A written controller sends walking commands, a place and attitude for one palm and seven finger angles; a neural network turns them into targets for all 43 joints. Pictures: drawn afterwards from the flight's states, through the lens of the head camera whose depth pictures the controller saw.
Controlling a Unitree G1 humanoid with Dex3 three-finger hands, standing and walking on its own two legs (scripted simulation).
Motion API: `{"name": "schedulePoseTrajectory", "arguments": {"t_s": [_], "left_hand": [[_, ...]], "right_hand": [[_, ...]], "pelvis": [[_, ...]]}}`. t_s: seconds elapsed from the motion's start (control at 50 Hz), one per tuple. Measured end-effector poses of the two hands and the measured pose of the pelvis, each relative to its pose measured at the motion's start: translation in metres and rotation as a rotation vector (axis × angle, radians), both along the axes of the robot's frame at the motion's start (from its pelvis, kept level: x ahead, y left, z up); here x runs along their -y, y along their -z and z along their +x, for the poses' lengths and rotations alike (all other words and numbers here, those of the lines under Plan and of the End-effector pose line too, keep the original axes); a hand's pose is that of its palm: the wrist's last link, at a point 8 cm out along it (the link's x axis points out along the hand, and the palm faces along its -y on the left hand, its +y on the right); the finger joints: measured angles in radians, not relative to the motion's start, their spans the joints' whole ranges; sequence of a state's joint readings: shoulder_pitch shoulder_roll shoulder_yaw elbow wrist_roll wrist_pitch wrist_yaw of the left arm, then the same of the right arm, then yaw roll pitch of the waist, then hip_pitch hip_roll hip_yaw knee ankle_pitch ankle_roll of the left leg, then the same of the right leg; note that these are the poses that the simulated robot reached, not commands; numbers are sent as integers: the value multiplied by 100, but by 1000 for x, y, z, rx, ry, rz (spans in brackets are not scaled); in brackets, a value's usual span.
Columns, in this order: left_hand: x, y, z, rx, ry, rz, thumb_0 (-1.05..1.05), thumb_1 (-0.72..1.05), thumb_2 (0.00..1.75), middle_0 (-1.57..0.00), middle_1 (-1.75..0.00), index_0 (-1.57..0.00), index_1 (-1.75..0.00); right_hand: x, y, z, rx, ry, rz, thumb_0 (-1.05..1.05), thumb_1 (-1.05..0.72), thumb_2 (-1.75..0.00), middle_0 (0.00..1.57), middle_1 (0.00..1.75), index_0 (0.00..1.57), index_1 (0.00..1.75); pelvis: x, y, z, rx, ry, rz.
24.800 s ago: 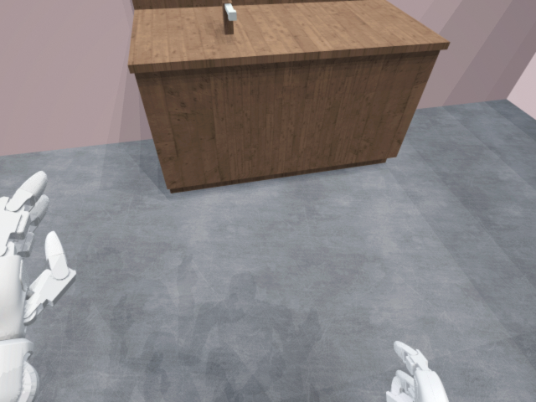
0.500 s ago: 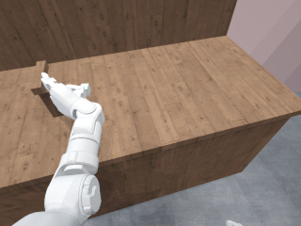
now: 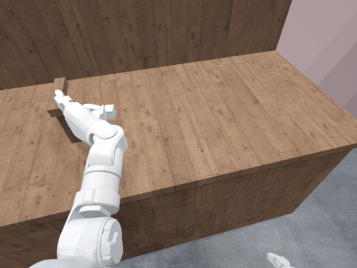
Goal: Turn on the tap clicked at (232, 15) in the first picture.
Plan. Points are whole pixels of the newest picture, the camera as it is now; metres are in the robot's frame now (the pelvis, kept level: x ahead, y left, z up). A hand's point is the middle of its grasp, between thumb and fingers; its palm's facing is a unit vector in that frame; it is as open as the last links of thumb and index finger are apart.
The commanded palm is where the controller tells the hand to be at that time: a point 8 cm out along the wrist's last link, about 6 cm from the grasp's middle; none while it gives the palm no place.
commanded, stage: lift the hand up off the lever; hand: left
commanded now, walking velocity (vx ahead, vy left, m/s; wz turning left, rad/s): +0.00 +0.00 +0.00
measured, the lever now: (109, 111) +0.49 +0.23 +0.08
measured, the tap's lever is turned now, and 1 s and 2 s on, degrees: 78 78 78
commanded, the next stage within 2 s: draw the hand back beside the body in 0.26 s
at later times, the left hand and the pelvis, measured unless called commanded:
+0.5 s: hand (116, 105) +0.41 +0.17 +0.17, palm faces +0.60 -0.80 -0.08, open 7.8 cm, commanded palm +0.34 +0.21 +0.16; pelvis +0.00 -0.01 +0.00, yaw -1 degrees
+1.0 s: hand (84, 152) +0.28 +0.19 +0.17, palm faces +0.25 -0.94 -0.22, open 7.6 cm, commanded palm +0.24 +0.24 +0.17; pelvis -0.03 +0.00 +0.01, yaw -2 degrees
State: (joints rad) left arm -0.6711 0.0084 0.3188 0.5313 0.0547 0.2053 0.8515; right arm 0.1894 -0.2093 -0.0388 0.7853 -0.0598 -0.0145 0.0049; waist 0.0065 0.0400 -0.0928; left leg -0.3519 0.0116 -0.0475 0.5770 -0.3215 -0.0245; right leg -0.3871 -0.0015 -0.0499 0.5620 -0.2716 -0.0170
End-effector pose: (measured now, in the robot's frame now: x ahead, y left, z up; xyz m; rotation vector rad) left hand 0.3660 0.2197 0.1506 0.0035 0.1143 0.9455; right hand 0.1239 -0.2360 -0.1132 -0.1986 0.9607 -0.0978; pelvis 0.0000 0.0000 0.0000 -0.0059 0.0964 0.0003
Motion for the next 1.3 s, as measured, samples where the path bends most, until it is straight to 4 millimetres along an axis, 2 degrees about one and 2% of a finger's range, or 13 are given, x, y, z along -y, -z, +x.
{"name": "schedulePoseTrajectory", "arguments": {"t_s": [0.14,0.22,0.38,0.46,0.52,0.6,0.7,0.8,0.9,1.02,1.12,1.22,1.3], "left_hand": [[8,-12,-6,16,20,23,2,90,90,-15,-15,-15,-15],[14,-12,-5,-8,32,5,1,90,90,-15,-15,-15,-15],[15,-8,-3,-31,0,11,2,90,90,-15,-15,-15,-15],[20,-18,1,36,193,83,2,90,90,-15,-15,-15,-16],[25,-23,-5,78,365,113,2,90,90,-15,-15,-15,-16],[21,-15,-24,93,543,86,1,90,90,-16,-16,-16,-17],[-15,3,-67,39,606,189,1,90,90,-17,-17,-17,-18],[-35,-13,-105,87,602,300,2,90,90,-17,-19,-17,-20],[-27,-32,-115,186,649,354,2,90,90,-17,-20,-17,-21],[-17,-22,-119,185,733,331,1,90,90,-18,-22,-18,-23],[-33,-14,-138,144,713,330,1,89,90,-19,-24,-19,-24],[-53,-26,-163,156,646,382,2,89,90,-19,-25,-19,-26],[-60,-31,-176,168,615,405,2,89,90,-20,-26,-20,-27]], "right_hand": [[-5,-6,23,51,-37,7,1,-90,-90,20,30,20,30],[-8,-9,33,70,-49,14,1,-90,-90,20,30,20,30],[-7,-8,36,74,-53,19,1,-90,-90,20,30,20,30],[0,-8,27,60,-2,12,1,-90,-90,20,30,20,30],[8,-11,19,66,56,5,1,-90,-90,20,30,20,30],[17,-18,10,89,116,-3,1,-90,-90,20,30,20,30],[22,-29,3,151,128,1,1,-90,-90,20,30,20,30],[14,-32,7,173,39,-18,1,-90,-90,20,30,20,30],[-6,-37,21,214,-24,1,1,-90,-90,20,30,20,30],[-30,-51,32,293,-15,55,1,-90,-90,20,30,20,30],[-37,-55,31,306,-14,63,1,-90,-90,20,30,20,30],[-37,-50,31,275,-49,38,1,-90,-90,20,30,20,30],[-37,-47,33,258,-70,25,1,-90,-90,20,30,20,30]], "pelvis": [[2,-1,-2,18,-11,2],[5,-2,-3,20,-14,5],[10,-2,-3,11,-11,5],[11,-2,-1,27,4,11],[11,-4,2,54,20,11],[11,-6,4,99,40,10],[11,-9,-1,145,48,7],[7,-12,-12,177,26,1],[1,-14,-23,189,12,5],[-4,-15,-26,190,33,5],[-8,-16,-23,197,38,0],[-12,-16,-19,203,27,-3],[-14,-16,-17,204,20,-3]]}}
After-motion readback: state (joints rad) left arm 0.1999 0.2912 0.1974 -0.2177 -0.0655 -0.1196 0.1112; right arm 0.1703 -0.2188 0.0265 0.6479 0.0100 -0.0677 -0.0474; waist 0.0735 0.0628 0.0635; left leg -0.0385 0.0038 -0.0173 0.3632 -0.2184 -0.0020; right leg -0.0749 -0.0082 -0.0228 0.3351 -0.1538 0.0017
